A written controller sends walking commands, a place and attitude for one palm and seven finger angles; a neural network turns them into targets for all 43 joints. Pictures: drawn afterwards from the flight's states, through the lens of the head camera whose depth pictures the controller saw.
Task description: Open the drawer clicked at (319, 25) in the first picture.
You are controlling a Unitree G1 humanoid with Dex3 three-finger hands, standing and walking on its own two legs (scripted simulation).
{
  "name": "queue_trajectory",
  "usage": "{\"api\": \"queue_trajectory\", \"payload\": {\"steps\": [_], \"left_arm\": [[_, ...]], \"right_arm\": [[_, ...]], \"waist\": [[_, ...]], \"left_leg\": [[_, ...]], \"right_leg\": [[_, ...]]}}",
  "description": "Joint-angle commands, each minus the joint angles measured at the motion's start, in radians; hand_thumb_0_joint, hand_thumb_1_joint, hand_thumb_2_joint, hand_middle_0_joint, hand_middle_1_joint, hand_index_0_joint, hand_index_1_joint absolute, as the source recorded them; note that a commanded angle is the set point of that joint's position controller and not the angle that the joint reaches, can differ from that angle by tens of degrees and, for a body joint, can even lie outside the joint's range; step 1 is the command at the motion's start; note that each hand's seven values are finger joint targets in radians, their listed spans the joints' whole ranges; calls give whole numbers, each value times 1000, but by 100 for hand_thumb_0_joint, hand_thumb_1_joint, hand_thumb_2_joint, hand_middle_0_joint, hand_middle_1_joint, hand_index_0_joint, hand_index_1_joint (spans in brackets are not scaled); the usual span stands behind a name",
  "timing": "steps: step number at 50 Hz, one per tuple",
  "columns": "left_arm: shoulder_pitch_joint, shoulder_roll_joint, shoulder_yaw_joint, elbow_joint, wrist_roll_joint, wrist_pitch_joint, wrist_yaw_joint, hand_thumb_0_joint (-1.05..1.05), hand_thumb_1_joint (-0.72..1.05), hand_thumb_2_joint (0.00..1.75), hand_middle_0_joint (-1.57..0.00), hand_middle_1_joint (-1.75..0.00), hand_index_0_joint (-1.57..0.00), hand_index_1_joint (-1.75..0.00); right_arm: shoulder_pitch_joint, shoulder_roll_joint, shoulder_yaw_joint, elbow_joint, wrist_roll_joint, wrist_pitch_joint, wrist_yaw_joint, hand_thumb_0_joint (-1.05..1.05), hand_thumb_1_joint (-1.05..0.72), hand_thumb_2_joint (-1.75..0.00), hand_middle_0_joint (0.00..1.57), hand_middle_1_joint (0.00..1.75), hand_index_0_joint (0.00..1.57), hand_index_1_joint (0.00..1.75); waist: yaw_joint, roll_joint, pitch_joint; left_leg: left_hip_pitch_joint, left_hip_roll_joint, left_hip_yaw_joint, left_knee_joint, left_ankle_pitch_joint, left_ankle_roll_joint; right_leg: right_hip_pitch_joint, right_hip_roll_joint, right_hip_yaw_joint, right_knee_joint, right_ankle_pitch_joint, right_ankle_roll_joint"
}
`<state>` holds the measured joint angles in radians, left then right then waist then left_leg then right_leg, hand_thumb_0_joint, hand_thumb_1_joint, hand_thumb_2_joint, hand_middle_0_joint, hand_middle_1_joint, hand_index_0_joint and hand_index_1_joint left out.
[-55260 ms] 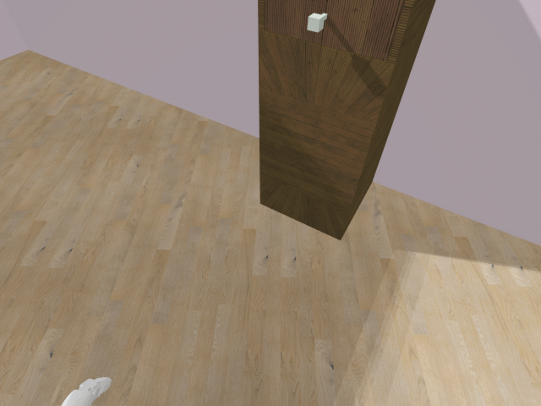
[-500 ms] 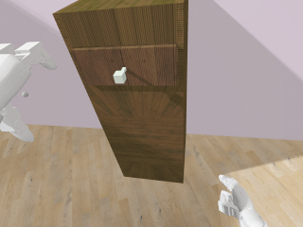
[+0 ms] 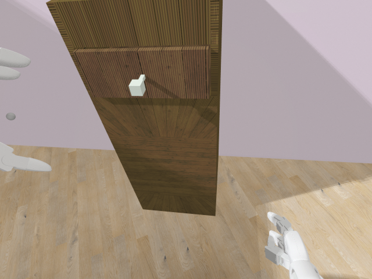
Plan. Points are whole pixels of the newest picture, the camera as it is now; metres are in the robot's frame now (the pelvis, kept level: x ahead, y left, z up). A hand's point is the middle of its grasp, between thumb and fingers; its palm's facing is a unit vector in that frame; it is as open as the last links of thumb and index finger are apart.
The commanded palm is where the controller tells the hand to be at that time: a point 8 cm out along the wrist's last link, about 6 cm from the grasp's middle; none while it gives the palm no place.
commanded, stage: draw the hand back to the body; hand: left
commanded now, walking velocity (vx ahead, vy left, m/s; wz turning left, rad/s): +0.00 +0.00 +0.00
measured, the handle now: (139, 84) +0.57 +0.22 +0.14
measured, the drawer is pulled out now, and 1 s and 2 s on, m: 0.02 0.02 0.02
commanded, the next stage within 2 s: step back with the hand held close in 0.88 s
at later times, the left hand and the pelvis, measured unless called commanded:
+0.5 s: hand (49, 106) +0.25 +0.21 +0.31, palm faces +0.48 -0.81 -0.35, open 10.3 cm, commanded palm +0.19 +0.27 +0.33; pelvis +0.05 +0.00 +0.00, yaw -3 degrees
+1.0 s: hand (40, 111) +0.22 +0.20 +0.32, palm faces +0.52 -0.78 -0.35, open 7.5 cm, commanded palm +0.19 +0.27 +0.32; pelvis +0.05 -0.01 +0.00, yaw -2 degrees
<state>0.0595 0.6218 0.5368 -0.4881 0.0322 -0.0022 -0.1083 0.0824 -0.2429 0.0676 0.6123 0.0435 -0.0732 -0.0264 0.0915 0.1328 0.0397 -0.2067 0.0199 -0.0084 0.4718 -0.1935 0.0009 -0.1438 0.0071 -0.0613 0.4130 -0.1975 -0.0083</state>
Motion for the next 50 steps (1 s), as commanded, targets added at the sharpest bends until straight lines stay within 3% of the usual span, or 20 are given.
{"api": "queue_trajectory", "payload": {"steps": [1, 2, 3, 6, 7, 10, 13, 15, 19, 23, 26, 28, 32, 34, 37, 41, 45, 47, 49, 50], "left_arm": [[-96, 86, 90, -443, -153, -178, 149, 0, -26, 40, -28, -104, -28, -104], [-92, 135, 135, -497, -148, -207, 178, 0, -22, 42, -28, -102, -28, -102], [-84, 102, 122, -554, -141, -231, 197, 0, -18, 43, -28, -100, -28, -100], [-51, 82, 133, -515, -124, -247, 233, 0, -8, 48, -27, -93, -27, -93], [-59, 98, 151, -478, -120, -247, 240, 0, -5, 50, -27, -91, -27, -91], [-144, 18, 96, -296, -119, -238, 236, 0, 6, 54, -26, -84, -26, -84], [-142, -6, 81, -122, -133, -221, 218, 0, 17, 58, -25, -77, -25, -77], [-121, 0, 90, -126, -145, -218, 205, 0, 23, 62, -25, -73, -25, -73], [-7, -19, 77, -307, -154, -223, 189, 0, 37, 68, -24, -64, -24, -64], [74, 28, 123, -477, -151, -236, 204, 0, 51, 74, -23, -55, -23, -55], [78, 56, 169, -512, -139, -237, 225, 0, 62, 78, -22, -48, -22, -48], [30, 44, 164, -443, -135, -224, 234, 0, 69, 81, -22, -43, -22, -43], [-72, -16, 107, -226, -138, -186, 231, 0, 83, 87, -21, -34, -21, -34], [-96, -14, 94, -158, -138, -172, 225, 0, 90, 90, -20, -30, -20, -30], [-81, -16, 76, -174, -139, -166, 211, 0, 90, 90, -20, -30, -20, -30], [-23, -6, 73, -381, -138, -184, 207, 0, 90, 90, -20, -30, -20, -30], [26, 36, 121, -494, -137, -202, 226, 0, 90, 90, -20, -30, -20, -30], [29, 54, 150, -455, -135, -199, 234, 0, 90, 90, -20, -30, -20, -30], [-29, 31, 136, -388, -134, -197, 239, 0, 90, 90, -20, -30, -20, -30], [-98, 147, 212, -353, -135, -225, 238, 0, 90, 90, -20, -30, -20, -30]], "right_arm": [[-125, -77, -50, -165, -20, -135, -30, 0, -90, -90, 20, 30, 20, 30], [-126, -78, -48, -145, -29, -155, -38, 0, -90, -90, 20, 30, 20, 30], [-113, -62, -47, -147, -39, -171, -40, 0, -90, -90, 20, 30, 20, 30], [-77, -46, -49, -114, -47, -187, -43, 0, -90, -90, 20, 30, 20, 30], [-63, -53, -54, -102, -46, -186, -44, 0, -90, -90, 20, 30, 20, 30], [-46, -53, -61, -75, -37, -175, -39, 0, -90, -90, 20, 30, 20, 30], [-42, -70, -72, -71, -27, -158, -34, 0, -90, -90, 20, 30, 20, 30], [-42, -80, -85, -81, -26, -144, -30, 0, -90, -90, 20, 30, 20, 30], [-66, -82, -93, -116, -30, -128, -13, 0, -90, -90, 20, 30, 20, 30], [-86, -71, -89, -136, -33, -127, -13, 0, -90, -90, 20, 30, 20, 30], [-64, -54, -88, -127, -37, -125, -20, 0, -90, -90, 20, 30, 20, 30], [-51, -45, -84, -109, -32, -115, -27, 0, -90, -90, 20, 30, 20, 30], [-38, -52, -87, -93, -17, -91, -29, 0, -90, -90, 20, 30, 20, 30], [-45, -61, -86, -96, -18, -79, -31, 0, -90, -90, 20, 30, 20, 30], [-61, -69, -88, -108, -23, -71, -30, 0, -90, -90, 20, 30, 20, 30], [-83, -63, -88, -137, -37, -78, -18, 0, -90, -90, 20, 30, 20, 30], [-87, -53, -82, -143, -40, -92, -20, 0, -90, -90, 20, 30, 20, 30], [-77, -46, -81, -131, -36, -92, -26, 0, -90, -90, 20, 30, 20, 30], [-69, -41, -81, -117, -31, -87, -31, 0, -90, -90, 20, 30, 20, 30], [-23, -86, -79, -174, -6, -65, -29, 0, -90, -90, 20, 30, 20, 30]], "waist": [[-16, -84, -225], [-3, 4, -237], [-1, 44, -271], [-9, 98, -177], [-10, 74, -139], [-37, 74, -18], [-42, -51, 36], [-28, -115, -40], [-2, -89, -197], [6, -83, -273], [-4, -45, -259], [-22, -12, -179], [-49, -67, -46], [-50, -103, -22], [-27, -81, -72], [-3, -71, -236], [2, -54, -261], [-4, -51, -204], [-23, -37, -128], [-82, -93, -38]], "left_leg": [[163, 13, 30, -99, -79, 16], [162, 11, 32, -96, -76, 13], [162, 8, 26, -103, -47, 9], [115, 5, 30, -102, 9, -8], [100, 10, 25, -103, 7, -13], [73, 16, 25, -113, 23, -15], [74, 26, 19, -128, 52, -1], [111, 24, 26, -118, 113, 10], [168, 17, 36, -87, 247, 15], [173, 16, 43, -54, 285, 11], [172, 16, 48, -31, 324, -2], [156, 18, 49, -39, 282, -10], [138, 28, 48, -61, 212, -5], [128, 25, 39, -75, 181, 4], [151, 20, 37, -80, 194, 13], [188, 11, 35, -56, 264, 18], [170, 8, 36, -37, 264, 9], [155, 10, 40, -39, 224, 2], [135, 13, 39, -52, 164, -2], [67, 46, 10, -11, 132, 20]], "right_leg": [[6, -24, 27, -135, -112, -1], [18, -24, 39, -127, -104, -6], [46, -22, 31, -108, -74, -14], [34, -11, 30, -106, -8, -28], [28, -7, 29, -121, -19, -30], [-12, -3, 19, -124, 0, -31], [-26, 0, 3, -124, 13, -23], [11, -3, 2, -100, 83, -18], [94, -7, 13, -51, 245, -16], [110, -7, 28, -37, 304, -14], [89, -6, 32, -32, 343, -18], [44, -7, 34, -53, 299, -21], [-23, -4, 16, -93, 215, -15], [-30, -7, 11, -97, 181, -9], [4, -12, 14, -85, 203, -9], [83, -15, 28, -45, 293, -9], [91, -12, 34, -39, 307, -13], [57, -9, 37, -62, 265, -15], [11, -8, 37, -83, 188, -15], [-149, -77, 164, -133, 227, -8]]}}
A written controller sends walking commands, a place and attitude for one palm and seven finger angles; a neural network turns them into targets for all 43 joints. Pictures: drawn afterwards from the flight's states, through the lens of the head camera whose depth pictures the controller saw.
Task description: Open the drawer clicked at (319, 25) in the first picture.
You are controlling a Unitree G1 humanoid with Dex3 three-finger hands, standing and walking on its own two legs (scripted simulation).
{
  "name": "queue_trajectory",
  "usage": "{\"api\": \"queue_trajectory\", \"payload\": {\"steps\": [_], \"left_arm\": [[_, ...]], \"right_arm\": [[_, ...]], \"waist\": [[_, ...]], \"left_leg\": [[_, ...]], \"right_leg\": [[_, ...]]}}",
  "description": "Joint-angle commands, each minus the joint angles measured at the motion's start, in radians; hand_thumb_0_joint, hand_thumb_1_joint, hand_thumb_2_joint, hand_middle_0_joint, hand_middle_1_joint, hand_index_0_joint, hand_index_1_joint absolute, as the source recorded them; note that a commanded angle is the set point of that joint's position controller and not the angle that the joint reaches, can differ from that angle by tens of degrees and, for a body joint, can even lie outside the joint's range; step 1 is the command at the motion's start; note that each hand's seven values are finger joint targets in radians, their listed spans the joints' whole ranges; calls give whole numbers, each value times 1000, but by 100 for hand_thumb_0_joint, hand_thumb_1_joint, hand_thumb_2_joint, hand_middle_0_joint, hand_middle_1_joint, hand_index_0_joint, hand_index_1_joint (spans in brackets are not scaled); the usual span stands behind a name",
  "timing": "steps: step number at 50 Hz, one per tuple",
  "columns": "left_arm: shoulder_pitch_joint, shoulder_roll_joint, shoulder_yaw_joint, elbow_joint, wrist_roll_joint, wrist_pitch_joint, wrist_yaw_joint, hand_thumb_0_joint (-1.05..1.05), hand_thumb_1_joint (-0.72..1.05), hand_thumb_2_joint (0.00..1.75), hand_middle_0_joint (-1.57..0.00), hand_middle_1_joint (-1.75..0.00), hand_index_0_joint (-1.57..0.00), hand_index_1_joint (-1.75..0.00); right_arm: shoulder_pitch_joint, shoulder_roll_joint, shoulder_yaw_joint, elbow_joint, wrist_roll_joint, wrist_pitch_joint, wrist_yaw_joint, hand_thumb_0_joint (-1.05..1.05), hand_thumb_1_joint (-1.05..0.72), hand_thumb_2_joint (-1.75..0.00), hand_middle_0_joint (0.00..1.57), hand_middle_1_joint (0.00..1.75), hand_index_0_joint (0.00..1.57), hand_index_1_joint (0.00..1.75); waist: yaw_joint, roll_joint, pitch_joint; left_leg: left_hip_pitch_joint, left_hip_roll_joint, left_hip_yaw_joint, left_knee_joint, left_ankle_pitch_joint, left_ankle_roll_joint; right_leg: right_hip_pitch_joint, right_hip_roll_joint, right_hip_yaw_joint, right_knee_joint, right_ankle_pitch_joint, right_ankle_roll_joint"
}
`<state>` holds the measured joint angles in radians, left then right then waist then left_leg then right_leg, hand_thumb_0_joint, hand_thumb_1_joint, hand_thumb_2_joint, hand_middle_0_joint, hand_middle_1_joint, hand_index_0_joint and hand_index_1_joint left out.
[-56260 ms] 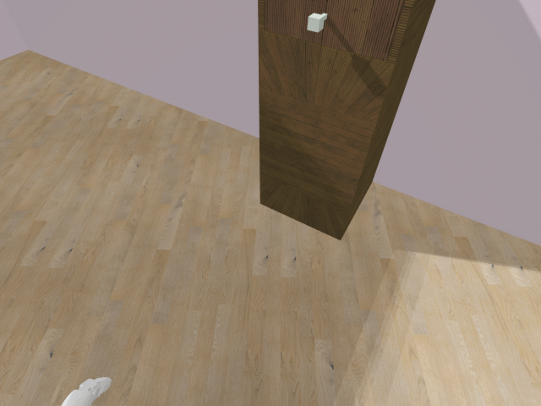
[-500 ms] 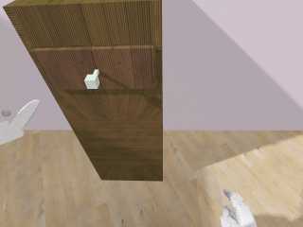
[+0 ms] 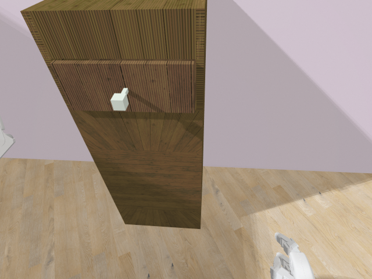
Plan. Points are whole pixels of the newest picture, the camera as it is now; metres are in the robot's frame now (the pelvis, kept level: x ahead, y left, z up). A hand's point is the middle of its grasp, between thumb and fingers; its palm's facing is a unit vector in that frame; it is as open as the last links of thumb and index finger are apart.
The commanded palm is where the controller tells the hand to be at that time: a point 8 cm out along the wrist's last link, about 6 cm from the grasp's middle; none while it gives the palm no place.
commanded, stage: step back with the hand held close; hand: left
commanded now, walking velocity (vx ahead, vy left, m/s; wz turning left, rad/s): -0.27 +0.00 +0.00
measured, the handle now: (122, 97) +0.51 +0.25 +0.14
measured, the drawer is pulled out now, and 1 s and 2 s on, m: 0.02 0.02 0.02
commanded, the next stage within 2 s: stop stepping back and stand still in 0.90 s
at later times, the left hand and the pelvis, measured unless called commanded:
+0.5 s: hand out of the picture +0.09 +0.23 +0.33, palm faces +0.63 -0.62 -0.47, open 7.4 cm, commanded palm +0.05 +0.31 +0.32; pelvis -0.08 +0.03 -0.01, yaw +0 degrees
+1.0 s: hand out of the picture -0.04 +0.26 +0.35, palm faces +0.66 -0.58 -0.48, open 7.4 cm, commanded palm -0.09 +0.32 +0.32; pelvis -0.23 +0.04 +0.00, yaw +0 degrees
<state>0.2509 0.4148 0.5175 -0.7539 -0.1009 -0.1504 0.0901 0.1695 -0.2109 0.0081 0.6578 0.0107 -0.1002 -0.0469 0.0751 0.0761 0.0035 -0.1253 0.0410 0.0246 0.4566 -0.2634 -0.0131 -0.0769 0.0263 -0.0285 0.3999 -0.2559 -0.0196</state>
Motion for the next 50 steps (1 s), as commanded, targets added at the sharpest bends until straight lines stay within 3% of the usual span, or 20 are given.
{"api": "queue_trajectory", "payload": {"steps": [1, 6, 11, 17, 21, 23, 26, 27, 29, 30, 32, 34, 37, 38, 39, 40, 41, 43, 47, 50], "left_arm": [[-258, 298, 182, 32, 4, -75, 35, 0, 90, 90, -20, -30, -20, -30], [-249, 296, 155, 147, 29, -75, 33, 0, 90, 90, -20, -30, -20, -30], [-43, 329, 205, -103, 29, -85, 33, 0, 90, 90, -20, -30, -20, -30], [97, 451, 384, -428, 26, -149, 72, 0, 90, 90, -20, -30, -20, -30], [-27, 422, 389, -266, 28, -176, 89, 0, 90, 90, -20, -30, -20, -30], [-175, 413, 356, -22, 29, -166, 92, 0, 90, 90, -20, -30, -20, -30], [-343, 379, 266, 204, 44, -135, 79, 0, 90, 90, -20, -30, -20, -30], [-386, 376, 239, 253, 52, -125, 70, 0, 90, 90, -20, -30, -20, -30], [-440, 371, 178, 283, 58, -109, 56, 0, 90, 90, -20, -30, -20, -30], [-449, 331, 120, 233, 59, -107, 51, 0, 90, 90, -20, -30, -20, -30], [-363, 311, 109, 88, 62, -101, 41, 0, 90, 90, -20, -30, -20, -30], [-140, 283, 117, -20, 58, -89, 32, 0, 90, 90, -20, -30, -20, -30], [-62, 439, 287, -307, 49, -121, 54, 0, 90, 90, -20, -30, -20, -30], [-8, 409, 296, -341, 39, -129, 61, 0, 90, 90, -20, -30, -20, -30], [10, 433, 340, -417, 35, -147, 73, 0, 90, 90, -20, -30, -20, -30], [16, 456, 383, -492, 33, -177, 81, 0, 90, 90, -20, -30, -20, -30], [33, 475, 423, -518, 23, -199, 83, 0, 90, 90, -20, -30, -20, -30], [36, 486, 453, -471, 12, -228, 87, 0, 90, 90, -20, -30, -20, -30], [-167, 428, 376, 65, 20, -192, 85, 0, 90, 90, -20, -30, -20, -30], [-256, 434, 334, 119, 24, -151, 56, 0, 90, 90, -20, -30, -20, -30]], "right_arm": [[-108, -106, -22, -195, 29, -19, -11, 0, -90, -90, 20, 30, 20, 30], [-103, -126, -43, -187, 39, 11, -2, 0, -90, -90, 20, 30, 20, 30], [-104, -132, -61, -255, 38, 36, 9, 0, -90, -90, 20, 30, 20, 30], [-97, -133, -68, -299, 13, 18, 4, 0, -90, -90, 20, 30, 20, 30], [-38, -125, -69, -233, -6, -30, -9, 0, -90, -90, 20, 30, 20, 30], [-11, -129, -75, -182, -7, -46, -15, 0, -90, -90, 20, 30, 20, 30], [1, -140, -66, -134, 9, -52, -9, 0, -90, -90, 20, 30, 20, 30], [-6, -143, -67, -138, 14, -50, -7, 0, -90, -90, 20, 30, 20, 30], [-28, -138, -55, -145, 23, -44, 5, 0, -90, -90, 20, 30, 20, 30], [-33, -129, -55, -152, 35, -42, 10, 0, -90, -90, 20, 30, 20, 30], [-86, -135, -59, -198, 41, -51, 15, 0, -90, -90, 20, 30, 20, 30], [-72, -105, -38, -230, 27, -34, 18, 0, -90, -90, 20, 30, 20, 30], [-82, -111, -33, -253, 18, -11, -1, 0, -90, -90, 20, 30, 20, 30], [-55, -102, -34, -247, 7, -9, -8, 0, -90, -90, 20, 30, 20, 30], [-42, -118, -49, -251, -6, -12, -10, 0, -90, -90, 20, 30, 20, 30], [-49, -135, -66, -273, -16, -23, -9, 0, -90, -90, 20, 30, 20, 30], [-36, -121, -70, -270, -20, -42, -3, 0, -90, -90, 20, 30, 20, 30], [4, -102, -79, -220, -41, -76, -7, 0, -90, -90, 20, 30, 20, 30], [37, -105, -101, -106, -10, -102, 5, 0, -90, -90, 20, 30, 20, 30], [16, -135, -93, -89, -4, -96, 6, 0, -90, -90, 20, 30, 20, 30]], "waist": [[-72, -129, -9], [-78, -104, -72], [-66, -96, -224], [-42, 104, -326], [-60, 206, -238], [-81, 176, -172], [-97, 87, -68], [-98, 29, -51], [-108, -156, -2], [-102, -205, -17], [-67, -255, -48], [-65, -234, -49], [-57, -164, -111], [-74, -123, -160], [-73, 3, -211], [-52, 193, -259], [-48, 254, -319], [-68, 342, -356], [-104, 204, -313], [-107, 138, -209]], "left_leg": [[-12, 18, -34, 39, 183, 32], [-19, 22, -27, 77, 227, 29], [-45, 56, -38, 52, 393, 34], [-185, 115, -138, -34, 344, 49], [-291, 205, -149, -131, 236, 67], [-335, 227, -155, -138, 120, 83], [-324, 191, -145, -67, 97, 73], [-285, 144, -120, -2, 86, 55], [-199, 25, -66, 217, -36, 9], [-216, -11, -61, 363, -91, -2], [-295, -36, -82, 603, -179, 11], [-316, -2, -73, 486, -160, 12], [-251, -12, 0, 142, -99, -2], [-219, -26, -12, 7, -14, -3], [-191, 41, -114, -93, 153, 24], [-173, 188, -272, -80, 381, 69], [-128, 265, -268, -53, 605, 98], [-107, 288, -243, -70, 699, 123], [137, 225, -148, 38, 923, 95], [10, 240, -204, -18, 755, 111]], "right_leg": [[-219, -119, 128, -134, 300, 3], [-200, -163, 120, -101, 403, -7], [-100, -130, 64, 7, 444, 12], [-42, -46, 33, 182, 263, 22], [-105, -15, -3, 352, -76, 24], [-146, -14, 12, 380, -165, 21], [-170, -30, 38, 177, -76, 10], [-205, -63, 86, 79, 29, -5], [-384, -240, 278, -149, 64, -60], [-359, -317, 295, -167, 174, -96], [-333, -348, 293, -136, 256, -137], [-268, -310, 173, -60, 339, -119], [-190, -216, 97, 11, 355, -77], [-149, -180, 86, 68, 351, -53], [-146, -114, 68, 177, 296, -6], [-183, -30, 28, 303, 192, 38], [-230, -11, 17, 394, -22, 38], [-295, 7, 25, 615, -281, 30], [-363, 36, -17, 415, -208, 36], [-266, 37, -11, 295, -171, 35]]}}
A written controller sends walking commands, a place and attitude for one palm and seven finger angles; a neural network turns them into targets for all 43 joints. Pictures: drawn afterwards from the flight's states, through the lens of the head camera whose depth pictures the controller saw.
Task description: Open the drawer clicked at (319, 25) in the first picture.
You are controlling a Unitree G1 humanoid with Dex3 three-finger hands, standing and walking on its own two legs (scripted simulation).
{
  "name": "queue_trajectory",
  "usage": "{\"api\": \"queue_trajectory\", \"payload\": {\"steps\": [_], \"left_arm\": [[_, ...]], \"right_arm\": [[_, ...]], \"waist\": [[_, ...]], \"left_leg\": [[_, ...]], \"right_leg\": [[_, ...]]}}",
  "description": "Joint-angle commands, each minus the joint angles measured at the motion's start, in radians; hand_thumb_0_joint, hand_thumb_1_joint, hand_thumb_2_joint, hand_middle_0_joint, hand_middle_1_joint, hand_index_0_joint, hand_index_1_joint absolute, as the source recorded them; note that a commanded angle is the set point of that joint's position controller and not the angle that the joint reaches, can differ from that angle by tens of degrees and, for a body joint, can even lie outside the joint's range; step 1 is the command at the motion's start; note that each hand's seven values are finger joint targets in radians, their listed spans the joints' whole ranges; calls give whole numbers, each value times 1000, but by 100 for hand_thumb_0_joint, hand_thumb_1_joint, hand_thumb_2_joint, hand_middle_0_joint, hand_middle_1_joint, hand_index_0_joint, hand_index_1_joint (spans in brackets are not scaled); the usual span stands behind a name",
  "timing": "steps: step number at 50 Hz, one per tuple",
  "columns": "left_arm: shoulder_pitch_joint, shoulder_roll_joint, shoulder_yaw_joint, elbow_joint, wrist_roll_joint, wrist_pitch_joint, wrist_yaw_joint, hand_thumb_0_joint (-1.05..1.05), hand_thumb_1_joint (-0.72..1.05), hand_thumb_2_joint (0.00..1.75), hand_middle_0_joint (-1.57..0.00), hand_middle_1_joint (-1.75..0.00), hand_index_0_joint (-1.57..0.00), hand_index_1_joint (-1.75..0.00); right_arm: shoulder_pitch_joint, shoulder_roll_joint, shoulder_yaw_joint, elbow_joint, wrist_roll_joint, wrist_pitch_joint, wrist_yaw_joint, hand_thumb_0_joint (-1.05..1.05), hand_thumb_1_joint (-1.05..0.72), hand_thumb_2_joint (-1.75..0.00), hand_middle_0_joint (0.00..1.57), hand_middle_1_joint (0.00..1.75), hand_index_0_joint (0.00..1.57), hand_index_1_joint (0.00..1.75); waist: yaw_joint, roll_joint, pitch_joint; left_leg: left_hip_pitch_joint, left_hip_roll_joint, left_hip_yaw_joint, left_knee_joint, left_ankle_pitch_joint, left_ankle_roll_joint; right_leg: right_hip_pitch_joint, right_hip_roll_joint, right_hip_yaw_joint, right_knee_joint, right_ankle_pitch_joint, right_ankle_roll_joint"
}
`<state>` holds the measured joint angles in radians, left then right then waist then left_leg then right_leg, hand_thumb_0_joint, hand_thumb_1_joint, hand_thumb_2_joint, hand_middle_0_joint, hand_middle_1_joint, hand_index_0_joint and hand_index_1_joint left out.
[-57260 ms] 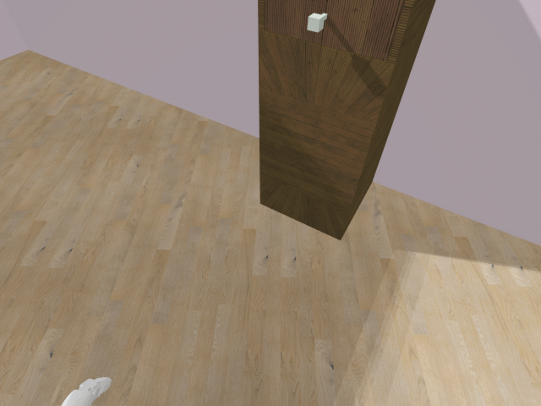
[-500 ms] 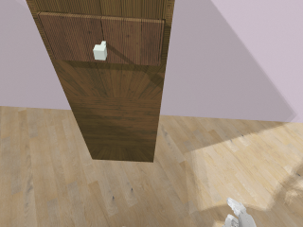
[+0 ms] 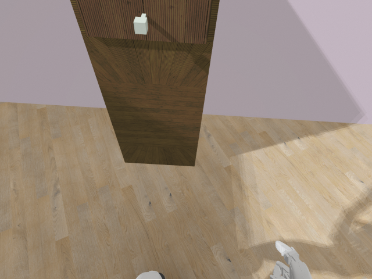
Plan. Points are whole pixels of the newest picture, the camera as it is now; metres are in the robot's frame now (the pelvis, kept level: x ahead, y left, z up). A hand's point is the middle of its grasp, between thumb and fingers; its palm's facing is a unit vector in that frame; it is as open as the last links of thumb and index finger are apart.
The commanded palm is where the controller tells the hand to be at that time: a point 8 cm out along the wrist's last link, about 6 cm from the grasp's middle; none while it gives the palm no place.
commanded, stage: stop stepping back and stand still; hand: left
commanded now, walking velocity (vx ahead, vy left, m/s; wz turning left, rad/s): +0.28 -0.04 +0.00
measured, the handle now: (142, 22) +0.74 +0.21 +0.15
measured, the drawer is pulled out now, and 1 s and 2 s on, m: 0.02 0.02 0.02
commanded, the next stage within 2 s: let the arm hang, fingers relaxed in 0.72 s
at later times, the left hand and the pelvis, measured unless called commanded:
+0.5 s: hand out of the picture +0.05 +0.23 +0.37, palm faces +0.73 -0.63 -0.25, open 7.4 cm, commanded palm +0.00 +0.27 +0.33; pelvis -0.12 -0.02 -0.01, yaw +2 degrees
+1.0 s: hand (52, 273) +0.12 +0.24 +0.02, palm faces +0.23 -0.89 -0.39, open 7.4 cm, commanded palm none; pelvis -0.12 +0.01 -0.01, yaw +4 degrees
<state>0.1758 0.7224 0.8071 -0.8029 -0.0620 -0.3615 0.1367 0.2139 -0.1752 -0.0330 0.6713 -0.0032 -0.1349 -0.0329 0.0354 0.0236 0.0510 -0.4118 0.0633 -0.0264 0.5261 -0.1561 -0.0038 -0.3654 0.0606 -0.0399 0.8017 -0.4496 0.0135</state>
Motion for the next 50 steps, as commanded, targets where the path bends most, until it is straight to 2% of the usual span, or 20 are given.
{"api": "queue_trajectory", "payload": {"steps": [1, 3, 5, 6, 10, 15, 18, 21, 25, 26, 28, 29, 32, 37, 40, 41, 43, 44, 46, 50], "left_arm": [[-176, 114, 19, 207, -15, 77, -2, 0, 90, 90, -20, -30, -20, -30], [-142, 73, -40, 200, -15, 114, -18, 0, 90, 90, -20, -30, -20, -30], [-102, 92, -76, 121, -13, 141, -24, 0, 90, 90, -20, -30, -20, -30], [-97, 76, -94, 62, -16, 140, -18, 0, 90, 90, -20, -30, -20, -30], [52, 76, -32, -131, 0, 104, 5, 0, 90, 90, -20, -30, -20, -30], [-34, 86, -19, -204, 2, 64, 46, 0, 90, 90, -20, -30, -20, -30], [-149, 69, -41, -56, 20, 56, 54, 0, 90, 90, -20, -30, -20, -30], [-294, 96, -73, 172, 45, 97, 39, 0, 90, 90, -20, -30, -20, -30], [-224, 42, -141, 285, 35, 153, 13, 0, 90, 90, -20, -30, -20, -30], [-193, 27, -164, 278, 32, 160, 7, 0, 90, 90, -20, -30, -20, -30], [-158, 14, -183, 175, 11, 156, -2, 0, 90, 90, -20, -30, -20, -30], [-177, 21, -159, 128, 10, 123, -6, 0, 90, 90, -20, -30, -20, -30], [-74, 73, -79, -172, 19, 94, -2, 0, 90, 90, -20, -30, -20, -30], [18, 108, 8, -373, 13, 35, 48, 0, 90, 90, -20, -30, -20, -30], [-74, 65, -3, -216, 12, 29, 65, 0, 90, 90, -20, -30, -20, -30], [271, -437, -719, 785, 44, 207, -112, 0, 90, 90, -20, -30, -20, -30], [308, -460, -682, 845, 111, 394, -141, 0, 90, 90, -20, -30, -20, -30], [218, -468, -712, 766, 118, 404, -132, 0, 90, 90, -20, -30, -20, -30], [128, -465, -727, 834, 117, 394, -127, 0, 90, 90, -20, -30, -20, -30], [119, -416, -731, 1144, 94, 414, -138, 0, 90, 90, -20, -30, -20, -30]], "right_arm": [[-36, -176, -41, -120, 18, -55, -4, 0, -90, -90, 20, 30, 20, 30], [-61, -178, -20, -161, 37, -39, 5, 0, -90, -90, 20, 30, 20, 30], [-92, -149, -9, -208, 49, -9, 15, 0, -90, -90, 20, 30, 20, 30], [-128, -158, 0, -211, 44, 2, 10, 0, -90, -90, 20, 30, 20, 30], [-141, -138, 5, -228, 24, 12, -7, 0, -90, -90, 20, 30, 20, 30], [-106, -131, 11, -199, -8, 4, -65, 0, -90, -90, 20, 30, 20, 30], [-46, -191, -8, -185, -2, -20, -67, 0, -90, -90, 20, 30, 20, 30], [-10, -171, -6, -161, 20, -31, -55, 0, -90, -90, 20, 30, 20, 30], [-58, -185, -4, -190, 38, -9, -50, 0, -90, -90, 20, 30, 20, 30], [-68, -179, -4, -202, 37, 1, -45, 0, -90, -90, 20, 30, 20, 30], [-124, -176, -10, -214, 31, 15, -35, 0, -90, -90, 20, 30, 20, 30], [-118, -200, -15, -188, 7, 19, -28, 0, -90, -90, 20, 30, 20, 30], [-137, -172, -15, -216, 17, 20, -4, 0, -90, -90, 20, 30, 20, 30], [-116, -115, 7, -212, -7, -6, -50, 0, -90, -90, 20, 30, 20, 30], [-91, -159, -11, -188, -3, -26, -51, 0, -90, -90, 20, 30, 20, 30], [-12, -414, -80, -44, 52, -112, 0, 0, -90, -90, 20, 30, 20, 30], [83, -259, -60, 32, 14, 1, 8, 0, -90, -90, 20, 30, 20, 30], [112, -266, -68, 26, -4, 14, -1, 0, -90, -90, 20, 30, 20, 30], [85, -250, -52, 12, -23, 29, 2, 0, -90, -90, 20, 30, 20, 30], [-81, -214, 3, -1, -34, 91, 13, 0, -90, -90, 20, 30, 20, 30]], "waist": [[-65, 178, -222], [-56, 130, -178], [-59, -208, -125], [-32, -237, -73], [-45, -217, -158], [-54, 4, -121], [-54, 382, -91], [-72, 236, -89], [-38, 133, -79], [-33, 25, -68], [-14, -288, -7], [-39, -163, -10], [-49, -199, -91], [-45, 23, -191], [-29, 351, -209], [-173, 365, -54], [-137, 258, -280], [-139, 33, -269], [-110, -175, -188], [16, -103, 7]], "left_leg": [[225, 206, -145, -110, 482, 95], [83, 153, -109, -122, 107, 62], [22, -45, 18, 204, -262, -23], [-68, -51, -8, 432, -311, -21], [-77, -25, 22, 389, -148, -9], [178, -29, 88, -28, -251, 21], [156, 220, -306, -293, -584, 136], [49, 222, -279, -283, -502, 158], [-158, 122, -91, -159, -516, 95], [-236, 55, -19, -5, -520, 69], [-324, -48, 48, 551, -364, 14], [-291, -16, 23, 638, -276, -1], [-152, 10, 39, 520, -147, 0], [200, -38, 102, -36, -136, 22], [225, 201, -226, -206, -262, 111], [191, 207, -255, -26, 66, 143], [371, 191, -244, -18, 670, 155], [363, 198, -281, 6, 687, 180], [263, 230, -296, -23, 565, 215], [-144, 124, -88, -102, 42, 110]], "right_leg": [[83, -8, 9, -168, 35, 4], [209, -47, 10, -376, 129, -6], [37, -315, 325, -652, -71, -130], [-34, -405, 369, -676, -73, -173], [81, -275, 132, -525, 160, -118], [-69, -265, 201, -530, -255, -134], [-123, -44, -1, -91, -82, -43], [-73, -55, -18, 79, -30, -16], [230, -54, -74, -218, 34, -27], [272, -112, 34, -326, -66, -66], [154, -442, 590, -687, -282, -219], [144, -425, 469, -656, -46, -203], [74, -333, 246, -598, 13, -162], [69, -262, 153, -479, 30, -130], [-6, -77, 12, -151, 40, -32], [-290, -118, -58, 144, 76, 28], [-272, -35, 77, 312, -78, 34], [-299, -36, 80, 365, -143, 44], [-276, -76, 108, 336, -167, 45], [129, -84, 42, -50, 27, 25]]}}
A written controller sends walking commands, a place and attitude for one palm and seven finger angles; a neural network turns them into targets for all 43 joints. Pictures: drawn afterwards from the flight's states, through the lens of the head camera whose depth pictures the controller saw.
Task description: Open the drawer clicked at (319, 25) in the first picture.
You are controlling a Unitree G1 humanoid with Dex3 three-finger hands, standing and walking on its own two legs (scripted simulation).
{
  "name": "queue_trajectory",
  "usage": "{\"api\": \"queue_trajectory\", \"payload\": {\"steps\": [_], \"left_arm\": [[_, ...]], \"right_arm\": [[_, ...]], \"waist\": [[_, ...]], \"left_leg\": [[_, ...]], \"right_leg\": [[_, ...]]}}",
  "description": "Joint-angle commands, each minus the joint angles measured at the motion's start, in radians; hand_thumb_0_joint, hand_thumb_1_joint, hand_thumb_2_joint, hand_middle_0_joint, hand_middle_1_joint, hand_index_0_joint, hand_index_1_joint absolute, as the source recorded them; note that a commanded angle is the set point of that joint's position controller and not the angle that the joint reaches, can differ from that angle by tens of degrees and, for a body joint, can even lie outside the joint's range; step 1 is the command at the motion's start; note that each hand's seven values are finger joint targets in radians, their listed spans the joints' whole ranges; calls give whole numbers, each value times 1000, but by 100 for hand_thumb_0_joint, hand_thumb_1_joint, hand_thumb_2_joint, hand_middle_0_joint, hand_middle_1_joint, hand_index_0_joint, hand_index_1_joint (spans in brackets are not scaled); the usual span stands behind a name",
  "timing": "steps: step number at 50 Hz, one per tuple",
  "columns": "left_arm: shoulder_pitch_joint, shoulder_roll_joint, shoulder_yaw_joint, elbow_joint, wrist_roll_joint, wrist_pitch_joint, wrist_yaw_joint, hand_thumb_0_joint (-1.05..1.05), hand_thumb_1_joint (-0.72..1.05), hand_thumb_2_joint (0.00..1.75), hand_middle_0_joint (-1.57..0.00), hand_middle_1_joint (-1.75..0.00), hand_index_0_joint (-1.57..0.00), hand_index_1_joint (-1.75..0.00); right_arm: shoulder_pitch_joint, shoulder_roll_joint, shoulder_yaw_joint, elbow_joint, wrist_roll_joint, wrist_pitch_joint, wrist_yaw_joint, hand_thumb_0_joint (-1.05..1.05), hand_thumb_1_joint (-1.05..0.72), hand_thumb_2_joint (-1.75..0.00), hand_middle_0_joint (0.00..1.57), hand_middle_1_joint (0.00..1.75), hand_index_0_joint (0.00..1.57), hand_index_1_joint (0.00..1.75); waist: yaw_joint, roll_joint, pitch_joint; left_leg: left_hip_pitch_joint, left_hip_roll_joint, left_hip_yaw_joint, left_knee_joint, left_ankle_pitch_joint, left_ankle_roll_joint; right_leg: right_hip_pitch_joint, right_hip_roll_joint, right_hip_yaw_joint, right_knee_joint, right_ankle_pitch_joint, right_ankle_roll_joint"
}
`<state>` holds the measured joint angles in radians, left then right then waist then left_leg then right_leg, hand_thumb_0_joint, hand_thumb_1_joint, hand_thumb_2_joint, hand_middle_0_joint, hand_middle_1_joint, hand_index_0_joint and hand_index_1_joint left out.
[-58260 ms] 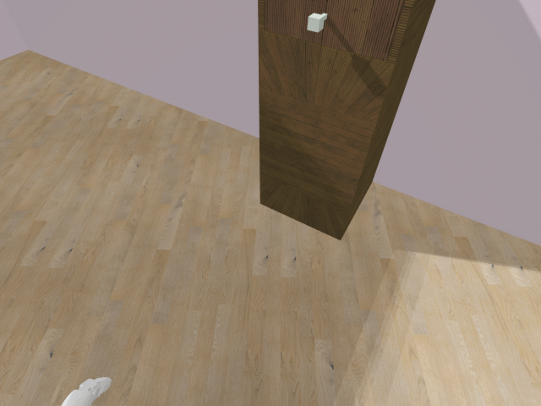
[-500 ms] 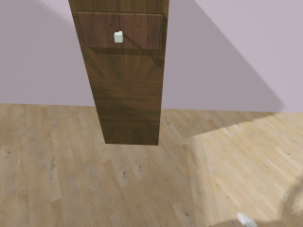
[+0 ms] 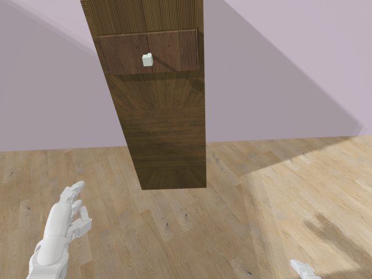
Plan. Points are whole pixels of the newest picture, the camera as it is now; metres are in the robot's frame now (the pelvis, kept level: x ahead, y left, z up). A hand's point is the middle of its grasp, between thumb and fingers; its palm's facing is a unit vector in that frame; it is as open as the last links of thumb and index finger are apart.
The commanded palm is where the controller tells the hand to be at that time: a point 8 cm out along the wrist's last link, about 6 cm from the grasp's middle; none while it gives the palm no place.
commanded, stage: let the arm hang, fingers relaxed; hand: left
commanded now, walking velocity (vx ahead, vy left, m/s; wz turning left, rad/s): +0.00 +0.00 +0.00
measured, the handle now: (148, 58) +0.87 +0.14 +0.16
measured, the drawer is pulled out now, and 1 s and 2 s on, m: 0.02 0.02 0.02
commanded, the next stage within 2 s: look to check the result in 0.92 s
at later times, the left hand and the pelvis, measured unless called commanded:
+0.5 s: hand out of the picture -0.03 +0.20 -0.15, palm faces +0.02 -0.96 -0.26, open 7.3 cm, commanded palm none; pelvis -0.01 -0.01 +0.02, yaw +0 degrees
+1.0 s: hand out of the picture +0.03 +0.14 -0.14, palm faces +0.00 -0.96 -0.26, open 7.4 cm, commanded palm none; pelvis -0.02 -0.06 +0.02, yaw +0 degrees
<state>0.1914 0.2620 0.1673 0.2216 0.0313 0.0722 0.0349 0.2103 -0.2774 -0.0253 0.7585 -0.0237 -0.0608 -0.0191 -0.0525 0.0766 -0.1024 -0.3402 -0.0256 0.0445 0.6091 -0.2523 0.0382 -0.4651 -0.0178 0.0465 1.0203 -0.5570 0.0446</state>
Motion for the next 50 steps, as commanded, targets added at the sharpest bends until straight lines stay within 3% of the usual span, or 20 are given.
{"api": "queue_trajectory", "payload": {"steps": [1, 2, 3, 4, 5, 7, 9, 11, 12, 13, 14, 15, 17, 20, 22, 25, 28, 31, 36, 50], "left_arm": [[150, 95, -80, 210, 5, -25, -32, 0, 90, 90, -20, -30, -20, -30], [172, 167, -75, 278, 11, -38, -29, 0, 90, 90, -20, -30, -20, -30], [150, 214, -79, 321, 9, -46, -32, 0, 90, 90, -20, -30, -20, -30], [94, 237, -87, 356, 5, -41, -36, 0, 90, 90, -20, -30, -20, -30], [49, 234, -93, 400, 3, -45, -33, 0, 90, 90, -20, -30, -20, -30], [24, 160, -99, 497, -5, -58, -18, 0, 90, 90, -20, -30, -20, -30], [53, 93, -72, 537, 5, -69, -6, 0, 90, 90, -20, -30, -20, -30], [79, 70, -91, 610, -12, -68, -1, 0, 90, 90, -20, -30, -20, -30], [116, 20, -100, 631, -26, -68, -5, 0, 90, 90, -20, -30, -20, -30], [143, 7, -114, 659, -32, -65, -7, 0, 90, 90, -20, -30, -20, -30], [107, 18, -123, 680, -30, -65, -10, 0, 90, 90, -20, -30, -20, -30], [88, 23, -121, 711, -19, -58, -12, 0, 90, 90, -20, -30, -20, -30], [70, 34, -126, 753, -20, -58, -17, 0, 90, 90, -20, -30, -20, -30], [93, 10, -139, 811, -26, -59, -15, 0, 90, 90, -20, -30, -20, -30], [111, 11, -141, 843, -25, -60, -14, 0, 90, 90, -20, -30, -20, -30], [129, 49, -137, 884, -21, -65, -7, 0, 90, 90, -20, -30, -20, -30], [120, 81, -137, 902, -19, -67, -3, 0, 90, 90, -20, -30, -20, -30], [89, 67, -140, 910, -16, -79, -1, 0, 90, 90, -20, -30, -20, -30], [46, 75, -132, 896, -17, -86, -1, 0, 90, 90, -20, -30, -20, -30], [-16, 136, -113, 884, -20, -101, -9, 0, 90, 90, -20, -30, -20, -30]], "right_arm": [[-82, -89, -2, -73, -8, 30, 1, 0, -90, -90, 20, 30, 20, 30], [-60, -64, -3, -64, 0, 43, 7, 0, -90, -90, 20, 30, 20, 30], [-19, -43, -5, -63, 5, 58, 14, 0, -90, -90, 20, 30, 20, 30], [-2, -57, -6, -51, 2, 73, 22, 0, -90, -90, 20, 30, 20, 30], [17, -45, -9, -19, 4, 79, 29, 0, -90, -90, 20, 30, 20, 30], [43, -50, -17, 34, 5, 87, 21, 0, -90, -90, 20, 30, 20, 30], [86, -24, -22, 64, 0, 79, 12, 0, -90, -90, 20, 30, 20, 30], [223, 8, -11, 140, 4, 67, 8, 0, -90, -90, 20, 30, 20, 30], [236, -39, -17, 152, 0, 58, 0, 0, -90, -90, 20, 30, 20, 30], [210, -60, -16, 151, -5, 59, -15, 0, -90, -90, 20, 30, 20, 30], [181, -51, -10, 153, -8, 65, -25, 0, -90, -90, 20, 30, 20, 30], [186, -43, -10, 174, -7, 56, -27, 0, -90, -90, 20, 30, 20, 30], [200, -42, -9, 203, -1, 48, -39, 0, -90, -90, 20, 30, 20, 30], [219, -29, -2, 243, 5, 43, -44, 0, -90, -90, 20, 30, 20, 30], [206, -27, -1, 264, 11, 45, -39, 0, -90, -90, 20, 30, 20, 30], [189, -17, -3, 285, 16, 49, -26, 0, -90, -90, 20, 30, 20, 30], [179, 2, -6, 305, 14, 48, -12, 0, -90, -90, 20, 30, 20, 30], [158, -25, -18, 309, 14, 48, -12, 0, -90, -90, 20, 30, 20, 30], [137, -17, -19, 323, 10, 52, -6, 0, -90, -90, 20, 30, 20, 30], [74, -88, -24, 317, 5, 54, -5, 0, -90, -90, 20, 30, 20, 30]], "waist": [[123, -200, 183], [117, -280, 184], [71, -296, 196], [48, -181, 190], [21, -132, 156], [19, -249, 169], [14, -67, 113], [-9, 30, 16], [7, 191, 21], [29, 245, 45], [29, 126, 91], [30, 129, 102], [33, 69, 120], [40, -13, 85], [51, 7, 97], [56, -42, 142], [49, 7, 200], [43, -146, 190], [33, -85, 202], [28, -88, 165]], "left_leg": [[-286, 144, -125, -130, -61, 27], [-239, 35, -64, -4, -227, -19], [-175, -4, -20, 137, -268, -35], [-90, -5, -13, 244, -271, -35], [-34, -5, 2, 334, -251, -36], [-91, 19, -46, 408, -195, -24], [-19, 63, -72, 226, -228, -14], [201, 71, -101, -130, -73, 3], [239, 211, -309, -248, 2, 45], [242, 321, -431, -330, 13, 89], [170, 340, -414, -351, 28, 130], [173, 298, -388, -378, 29, 98], [224, 282, -317, -337, 265, 65], [284, 265, -221, -296, 487, 80], [247, 234, -167, -294, 451, 68], [114, 162, -139, -308, 127, 17], [100, 139, -146, -361, -24, -5], [125, 137, -116, -317, 46, 8], [150, 122, -97, -318, 18, -3], [200, 121, -82, -292, 56, -18]], "right_leg": [[309, -27, 25, -400, 201, -16], [212, -125, 198, -621, 68, -58], [88, -273, 412, -812, -124, -128], [-14, -302, 437, -866, -250, -183], [-73, -276, 394, -874, -281, -193], [18, -201, 314, -834, -70, -187], [82, -224, 277, -771, 103, -224], [79, -153, 165, -595, 213, -172], [5, -38, 49, -445, 195, -111], [-34, 8, -44, -378, 152, -58], [9, 3, -12, -353, 126, -48], [5, 11, 0, -321, 144, -49], [-5, 5, 13, -307, 206, -52], [61, -6, -6, -361, 222, -42], [131, -11, -16, -452, 265, -43], [273, -40, 43, -617, 389, -66], [246, -79, 46, -623, 346, -83], [264, -70, 46, -636, 430, -71], [232, -72, 69, -673, 375, -75], [243, -80, 109, -746, 337, -96]]}}
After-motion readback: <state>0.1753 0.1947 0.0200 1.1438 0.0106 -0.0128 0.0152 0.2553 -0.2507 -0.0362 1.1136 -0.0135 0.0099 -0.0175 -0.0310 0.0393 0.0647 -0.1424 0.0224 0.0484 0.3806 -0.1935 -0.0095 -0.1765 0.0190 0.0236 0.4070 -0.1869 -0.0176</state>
